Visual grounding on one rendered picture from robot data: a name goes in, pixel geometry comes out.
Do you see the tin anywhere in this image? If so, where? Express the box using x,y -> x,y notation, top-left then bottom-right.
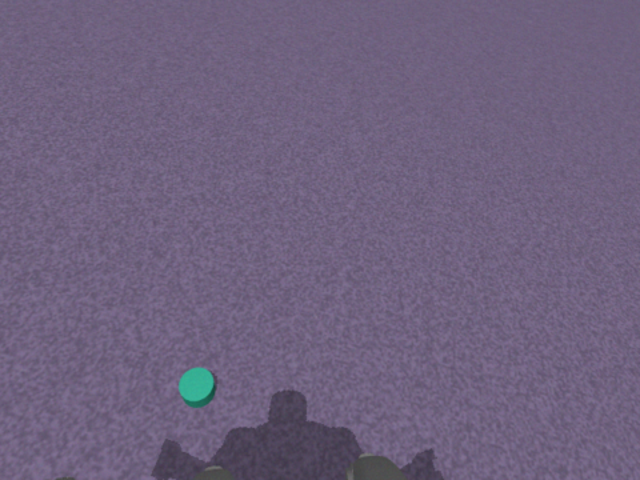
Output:
179,367 -> 215,408

